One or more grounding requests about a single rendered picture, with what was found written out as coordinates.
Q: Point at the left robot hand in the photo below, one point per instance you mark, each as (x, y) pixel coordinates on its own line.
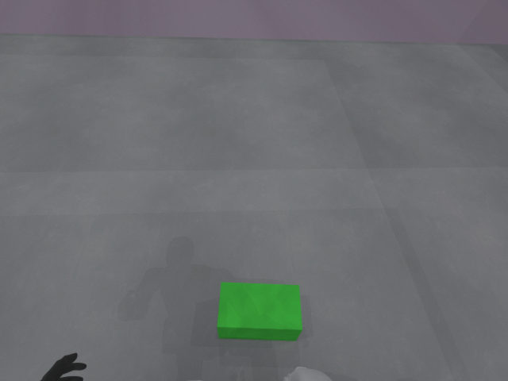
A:
(64, 366)

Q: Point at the carton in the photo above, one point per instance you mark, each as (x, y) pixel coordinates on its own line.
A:
(258, 311)

